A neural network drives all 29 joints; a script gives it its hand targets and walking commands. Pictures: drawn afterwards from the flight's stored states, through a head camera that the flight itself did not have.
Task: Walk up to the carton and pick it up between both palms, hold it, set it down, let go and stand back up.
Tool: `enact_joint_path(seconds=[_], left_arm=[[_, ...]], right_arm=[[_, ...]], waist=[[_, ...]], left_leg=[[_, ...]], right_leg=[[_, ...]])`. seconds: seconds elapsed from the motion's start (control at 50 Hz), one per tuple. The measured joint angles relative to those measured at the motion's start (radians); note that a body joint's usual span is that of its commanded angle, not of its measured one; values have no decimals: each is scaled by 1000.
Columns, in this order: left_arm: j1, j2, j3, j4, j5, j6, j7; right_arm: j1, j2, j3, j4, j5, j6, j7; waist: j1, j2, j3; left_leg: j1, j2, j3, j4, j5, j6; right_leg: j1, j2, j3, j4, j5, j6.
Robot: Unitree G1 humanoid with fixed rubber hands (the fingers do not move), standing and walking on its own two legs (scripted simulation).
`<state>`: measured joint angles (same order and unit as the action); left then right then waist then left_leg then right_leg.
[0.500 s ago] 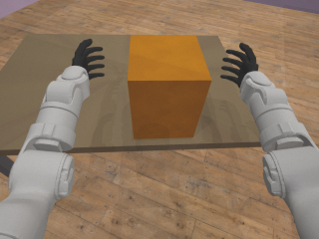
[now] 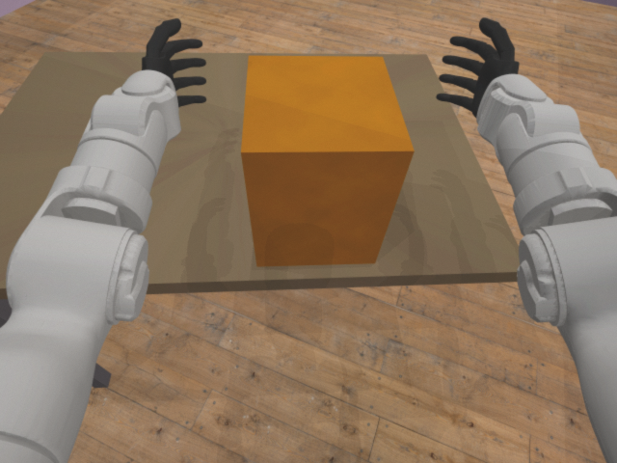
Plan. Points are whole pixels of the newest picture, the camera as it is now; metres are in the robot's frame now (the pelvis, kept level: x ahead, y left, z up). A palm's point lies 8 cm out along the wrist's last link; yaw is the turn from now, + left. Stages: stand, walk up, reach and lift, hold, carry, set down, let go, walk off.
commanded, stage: reach and lift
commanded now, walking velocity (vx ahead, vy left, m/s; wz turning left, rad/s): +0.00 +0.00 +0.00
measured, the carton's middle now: (316, 167) +0.54 +0.03 +0.05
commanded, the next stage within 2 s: none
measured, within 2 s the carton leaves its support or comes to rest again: neither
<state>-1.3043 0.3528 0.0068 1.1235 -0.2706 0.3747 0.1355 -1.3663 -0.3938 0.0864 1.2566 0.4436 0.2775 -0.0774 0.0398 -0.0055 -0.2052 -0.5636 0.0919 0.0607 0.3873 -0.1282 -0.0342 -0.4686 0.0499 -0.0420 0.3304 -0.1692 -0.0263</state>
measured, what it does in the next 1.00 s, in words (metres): stands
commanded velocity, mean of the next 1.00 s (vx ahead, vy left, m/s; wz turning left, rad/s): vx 0.00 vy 0.00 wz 0.00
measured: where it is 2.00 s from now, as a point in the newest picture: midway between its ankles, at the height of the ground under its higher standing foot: outside the picture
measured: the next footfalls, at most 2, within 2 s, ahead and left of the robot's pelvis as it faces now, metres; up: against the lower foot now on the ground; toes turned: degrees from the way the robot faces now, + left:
none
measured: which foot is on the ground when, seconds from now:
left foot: down 0.00-1.00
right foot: down 0.00-1.00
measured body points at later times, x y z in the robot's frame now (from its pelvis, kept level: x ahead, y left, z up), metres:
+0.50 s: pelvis -0.01 +0.00 -0.01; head +0.07 +0.02 +0.44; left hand +0.48 +0.22 +0.12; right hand +0.50 -0.14 +0.13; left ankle +0.01 +0.14 -0.74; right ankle -0.03 -0.10 -0.74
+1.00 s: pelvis -0.01 +0.01 -0.01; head +0.09 +0.03 +0.43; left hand +0.49 +0.20 +0.09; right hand +0.50 -0.12 +0.10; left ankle +0.01 +0.14 -0.74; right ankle -0.03 -0.10 -0.74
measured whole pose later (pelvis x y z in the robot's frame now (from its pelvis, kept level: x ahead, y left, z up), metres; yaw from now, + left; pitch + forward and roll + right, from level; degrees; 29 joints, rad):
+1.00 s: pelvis -0.01 +0.01 -0.01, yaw +0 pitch +26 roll -1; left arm -1.20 0.22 0.07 1.40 -0.15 -0.12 0.11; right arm -1.17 -0.22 -0.11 1.33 0.18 -0.06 -0.04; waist 0.03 -0.03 -0.26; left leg -0.78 0.08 0.05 0.44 -0.11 -0.03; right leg -0.69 0.03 -0.05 0.41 -0.17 -0.02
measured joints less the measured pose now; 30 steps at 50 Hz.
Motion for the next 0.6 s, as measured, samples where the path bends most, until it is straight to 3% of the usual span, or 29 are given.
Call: enact_joint_path(seconds=[0.26,0.38,0.46,0.6], left_arm=[[69,-6,14,113,51,-182,-53],[140,-46,8,93,60,-242,-34],[139,-61,32,113,69,-278,-29],[124,-80,57,211,109,-374,-32]], right_arm=[[86,82,-32,33,-60,-97,-6],[186,130,-129,-16,-148,-162,-1],[200,145,-141,-34,-178,-183,-5],[186,151,-140,47,-193,-240,6]], waist=[[-12,-11,7],[-12,-12,-20],[-15,-18,-27],[-17,-26,-36]], left_leg=[[1,-9,-10,-26,17,-5],[-67,-2,-23,4,14,-11],[-101,2,-21,19,14,-9],[-126,-3,-12,20,21,-6]], right_leg=[[-2,-7,-11,-7,1,-5],[-57,1,-22,1,5,-10],[-96,3,-20,23,4,-10],[-138,-4,-12,56,-4,-7]])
